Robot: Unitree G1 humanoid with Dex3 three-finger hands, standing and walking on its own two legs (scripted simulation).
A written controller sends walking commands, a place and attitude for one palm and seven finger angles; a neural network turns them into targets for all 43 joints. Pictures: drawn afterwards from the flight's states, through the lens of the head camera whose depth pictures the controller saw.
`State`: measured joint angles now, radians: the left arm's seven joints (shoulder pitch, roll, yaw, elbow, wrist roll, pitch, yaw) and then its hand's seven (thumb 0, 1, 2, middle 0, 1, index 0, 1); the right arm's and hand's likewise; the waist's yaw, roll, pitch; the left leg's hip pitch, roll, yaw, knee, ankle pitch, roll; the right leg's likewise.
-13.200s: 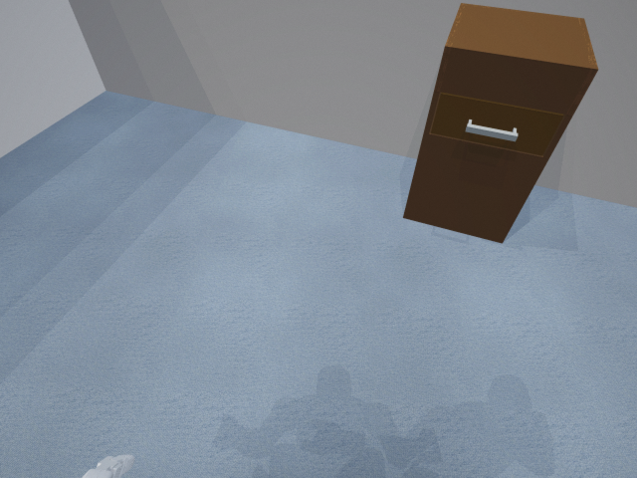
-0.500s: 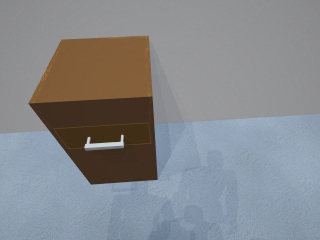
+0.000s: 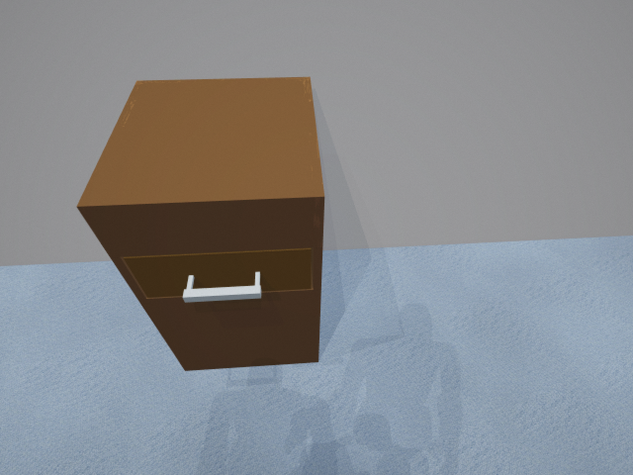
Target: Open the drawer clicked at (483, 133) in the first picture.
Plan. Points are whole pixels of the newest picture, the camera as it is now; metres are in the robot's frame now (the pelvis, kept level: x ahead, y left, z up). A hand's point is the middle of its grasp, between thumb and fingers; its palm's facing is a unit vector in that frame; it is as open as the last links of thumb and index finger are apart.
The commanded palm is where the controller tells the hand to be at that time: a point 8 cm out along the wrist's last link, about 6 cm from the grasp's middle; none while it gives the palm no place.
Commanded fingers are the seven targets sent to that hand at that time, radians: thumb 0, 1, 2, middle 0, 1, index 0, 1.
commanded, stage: raise the hand with hooked fingers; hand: left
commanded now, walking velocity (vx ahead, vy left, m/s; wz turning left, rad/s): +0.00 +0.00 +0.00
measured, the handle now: (223, 286) +0.51 +0.24 -0.24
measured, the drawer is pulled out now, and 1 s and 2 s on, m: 0.00 0.00 0.00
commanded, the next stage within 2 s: move the hooked fingers above the handle in 1.84 s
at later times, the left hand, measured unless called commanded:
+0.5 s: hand (156, 471) +0.14 +0.21 -0.07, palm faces -0.04 -0.07 -1.00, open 9.4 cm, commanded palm +0.16 +0.21 +0.01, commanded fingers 0.00 0.22 0.61 -0.25 -0.74 -0.25 -0.74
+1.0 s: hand (204, 329) +0.29 +0.17 +0.02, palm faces +0.13 -0.07 -0.99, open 12.3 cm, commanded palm +0.25 +0.18 +0.07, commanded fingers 0.00 -0.36 0.36 -0.29 -1.11 -0.29 -1.11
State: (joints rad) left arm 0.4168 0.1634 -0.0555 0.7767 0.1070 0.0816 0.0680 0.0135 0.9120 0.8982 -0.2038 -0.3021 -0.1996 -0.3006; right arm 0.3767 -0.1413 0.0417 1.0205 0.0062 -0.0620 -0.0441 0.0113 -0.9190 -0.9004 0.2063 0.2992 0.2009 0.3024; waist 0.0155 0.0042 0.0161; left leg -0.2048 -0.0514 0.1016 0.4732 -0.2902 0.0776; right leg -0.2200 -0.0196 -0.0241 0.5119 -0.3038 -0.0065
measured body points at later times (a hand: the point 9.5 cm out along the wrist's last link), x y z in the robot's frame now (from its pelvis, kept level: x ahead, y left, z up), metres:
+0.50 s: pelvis +0.00 -0.05 -0.04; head +0.04 -0.06 +0.41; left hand +0.13 +0.21 -0.01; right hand +0.30 -0.25 -0.09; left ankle -0.02 +0.06 -0.74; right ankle -0.02 -0.11 -0.74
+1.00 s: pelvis +0.01 -0.05 -0.02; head +0.06 -0.10 +0.43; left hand +0.27 +0.17 +0.07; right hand +0.16 -0.33 -0.14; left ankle -0.02 +0.09 -0.74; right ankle -0.02 -0.11 -0.74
